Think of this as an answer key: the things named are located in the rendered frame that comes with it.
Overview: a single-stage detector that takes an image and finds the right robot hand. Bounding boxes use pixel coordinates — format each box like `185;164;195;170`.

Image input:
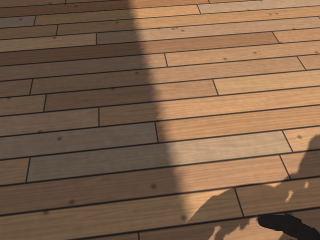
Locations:
257;213;320;240

